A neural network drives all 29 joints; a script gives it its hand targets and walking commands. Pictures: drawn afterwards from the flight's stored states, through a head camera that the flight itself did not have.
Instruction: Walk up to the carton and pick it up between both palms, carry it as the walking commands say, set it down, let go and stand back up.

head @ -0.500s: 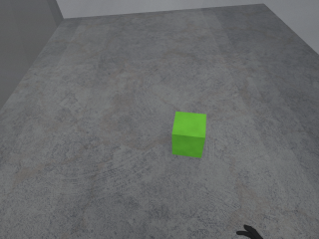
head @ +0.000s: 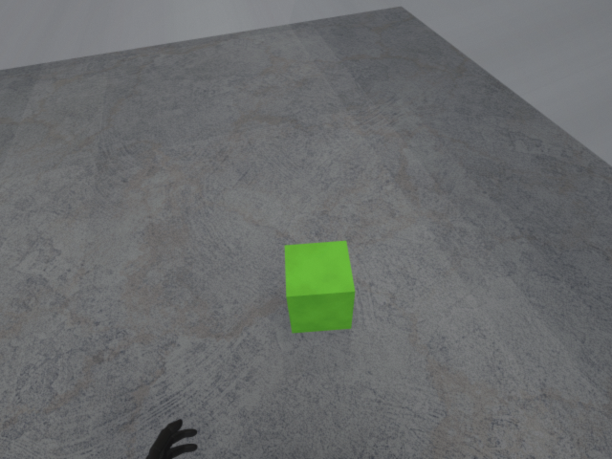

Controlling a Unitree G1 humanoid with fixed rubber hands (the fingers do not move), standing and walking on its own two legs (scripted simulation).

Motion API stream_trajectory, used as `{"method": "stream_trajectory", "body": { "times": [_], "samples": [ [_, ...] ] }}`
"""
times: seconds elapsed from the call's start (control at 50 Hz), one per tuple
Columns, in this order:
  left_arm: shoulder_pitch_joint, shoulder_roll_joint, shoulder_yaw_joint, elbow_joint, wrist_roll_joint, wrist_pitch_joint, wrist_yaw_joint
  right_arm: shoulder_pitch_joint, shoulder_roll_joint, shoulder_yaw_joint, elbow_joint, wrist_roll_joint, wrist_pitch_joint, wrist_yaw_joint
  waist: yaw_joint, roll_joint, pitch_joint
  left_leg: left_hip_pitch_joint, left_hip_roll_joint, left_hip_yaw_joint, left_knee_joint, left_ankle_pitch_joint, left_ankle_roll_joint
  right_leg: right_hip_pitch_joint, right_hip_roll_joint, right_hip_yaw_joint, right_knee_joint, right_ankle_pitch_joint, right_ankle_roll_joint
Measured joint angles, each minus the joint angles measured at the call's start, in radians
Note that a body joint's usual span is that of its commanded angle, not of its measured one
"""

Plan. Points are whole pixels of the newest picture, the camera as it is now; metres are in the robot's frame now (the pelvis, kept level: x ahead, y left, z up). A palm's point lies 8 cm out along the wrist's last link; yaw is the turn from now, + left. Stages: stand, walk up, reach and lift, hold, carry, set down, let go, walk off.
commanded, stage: walk up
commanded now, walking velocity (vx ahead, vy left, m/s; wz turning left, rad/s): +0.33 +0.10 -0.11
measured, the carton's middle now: (318, 287) +0.76 -0.06 -0.64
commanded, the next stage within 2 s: none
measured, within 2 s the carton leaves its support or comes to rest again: neither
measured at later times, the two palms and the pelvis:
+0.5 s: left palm out of the picture +0.06 +0.29 -0.12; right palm (423, 388) +0.24 -0.17 -0.12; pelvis +0.13 +0.05 +0.01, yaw -3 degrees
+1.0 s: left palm (171, 359) +0.33 +0.21 -0.12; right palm (476, 446) +0.17 -0.24 -0.15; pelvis +0.24 -0.02 +0.00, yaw -3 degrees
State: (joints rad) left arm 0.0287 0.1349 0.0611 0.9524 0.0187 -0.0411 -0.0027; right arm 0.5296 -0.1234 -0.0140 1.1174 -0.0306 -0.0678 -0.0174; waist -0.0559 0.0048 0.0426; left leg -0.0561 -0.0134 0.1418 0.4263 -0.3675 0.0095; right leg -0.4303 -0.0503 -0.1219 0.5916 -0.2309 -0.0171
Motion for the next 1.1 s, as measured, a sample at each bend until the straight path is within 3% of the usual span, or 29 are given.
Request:
{"method": "stream_trajectory", "body": {
  "times": [0.04,0.08,0.14,0.28,0.38,0.46,0.5,0.54,0.62,0.7,0.76,0.88,0.92,0.96,1.02,1.1],
  "samples": [
    [0.018,-0.006,-0.001,-0.004,0.009,-0.020,0.009,-0.010,-0.009,-0.002,-0.006,0.007,0.005,0.000,0.013,0.014,0.011,-0.081,0.023,-0.015,0.237,-0.072,-0.003,0.026,0.009,-0.012,0.003,0.056,-0.039],
    [0.062,-0.007,-0.001,0.014,-0.001,-0.019,0.014,-0.057,-0.028,-0.012,-0.024,0.000,0.015,0.009,0.021,0.028,0.021,-0.192,0.031,-0.054,0.493,-0.064,-0.011,0.046,0.020,-0.017,0.031,0.019,-0.064],
    [0.147,0.001,0.004,0.056,-0.008,-0.011,0.013,-0.145,-0.060,-0.025,-0.056,-0.008,0.025,0.022,0.041,0.040,0.026,-0.329,0.060,-0.066,0.658,0.026,-0.029,0.116,0.023,-0.012,-0.045,0.021,-0.057],
    [0.325,0.011,0.008,0.120,-0.003,-0.023,0.011,-0.281,-0.095,-0.038,-0.136,-0.005,0.063,0.040,0.104,0.037,0.013,-0.451,0.118,-0.097,0.506,0.173,-0.057,0.223,0.008,0.029,-0.206,0.064,-0.035],
    [0.390,0.016,0.015,0.144,0.001,-0.021,0.014,-0.339,-0.093,-0.032,-0.176,0.011,0.067,0.048,0.130,0.021,-0.013,-0.412,0.117,-0.083,0.297,0.195,-0.100,0.271,-0.016,0.046,-0.268,0.063,-0.004],
    [0.399,0.023,0.025,0.158,0.001,-0.022,0.010,-0.382,-0.075,-0.013,-0.185,0.016,0.047,0.033,0.138,0.009,-0.023,-0.300,0.093,-0.045,0.090,0.153,-0.100,0.280,-0.023,0.052,-0.234,0.015,0.021],
    [0.413,0.021,0.027,0.160,-0.003,-0.018,0.009,-0.383,-0.070,-0.011,-0.185,0.009,0.023,0.025,0.130,0.017,-0.033,-0.206,0.092,-0.038,-0.037,0.178,-0.083,0.255,-0.013,0.057,-0.139,-0.052,0.028],
    [0.391,0.035,0.027,0.166,-0.006,-0.007,0.015,-0.377,-0.039,-0.013,-0.164,0.002,0.000,0.014,0.109,-0.030,-0.022,-0.203,0.077,-0.025,-0.007,0.212,-0.047,0.179,-0.025,0.076,0.070,-0.186,0.021],
    [0.322,0.070,0.039,0.143,0.006,0.018,0.001,-0.278,-0.015,-0.015,-0.114,0.003,-0.006,0.005,0.065,-0.068,-0.021,-0.166,0.098,-0.032,-0.010,0.179,-0.037,0.018,-0.008,0.062,0.369,-0.167,0.039],
    [0.239,0.089,0.046,0.100,0.006,0.042,-0.012,-0.177,-0.024,-0.026,-0.068,-0.002,0.003,0.003,0.029,-0.072,-0.019,-0.125,0.116,-0.042,-0.053,0.180,-0.050,-0.077,-0.025,0.063,0.389,-0.064,0.057],
    [0.187,0.086,0.041,0.072,0.002,0.050,-0.015,-0.119,-0.024,-0.029,-0.048,-0.001,-0.003,0.001,0.010,-0.064,-0.015,-0.105,0.130,-0.044,-0.075,0.177,-0.062,-0.100,-0.038,0.060,0.289,-0.012,0.062],
    [0.123,0.055,0.019,0.041,0.000,0.039,-0.013,-0.060,-0.017,-0.037,-0.019,0.002,0.010,0.001,-0.014,-0.030,0.002,-0.086,0.157,-0.047,-0.006,0.102,-0.104,0.019,-0.026,0.023,-0.005,0.009,0.061],
    [0.120,0.044,0.017,0.025,0.009,0.006,-0.007,-0.050,-0.022,-0.040,-0.020,0.002,0.023,0.002,-0.003,-0.014,0.010,-0.122,0.160,-0.062,0.139,-0.013,-0.082,0.065,-0.024,0.012,-0.045,0.070,0.036],
    [0.135,0.027,0.008,0.027,0.006,-0.012,-0.004,-0.080,-0.039,-0.045,-0.028,0.001,0.044,0.005,0.008,0.013,0.015,-0.196,0.140,-0.097,0.360,-0.107,-0.048,0.070,-0.023,0.003,0.009,0.032,0.000],
    [0.176,0.019,-0.003,0.042,0.004,-0.008,0.001,-0.149,-0.059,-0.048,-0.047,0.007,0.053,0.013,0.034,0.035,0.011,-0.291,0.106,-0.088,0.546,-0.034,-0.021,0.137,-0.028,-0.002,-0.063,0.024,-0.008],
    [0.231,0.019,-0.015,0.065,0.000,-0.027,0.017,-0.236,-0.068,-0.053,-0.072,0.015,0.062,0.018,0.062,0.042,0.015,-0.338,0.084,-0.071,0.524,0.048,-0.023,0.209,-0.029,-0.003,-0.172,0.066,-0.010]
  ]
}}
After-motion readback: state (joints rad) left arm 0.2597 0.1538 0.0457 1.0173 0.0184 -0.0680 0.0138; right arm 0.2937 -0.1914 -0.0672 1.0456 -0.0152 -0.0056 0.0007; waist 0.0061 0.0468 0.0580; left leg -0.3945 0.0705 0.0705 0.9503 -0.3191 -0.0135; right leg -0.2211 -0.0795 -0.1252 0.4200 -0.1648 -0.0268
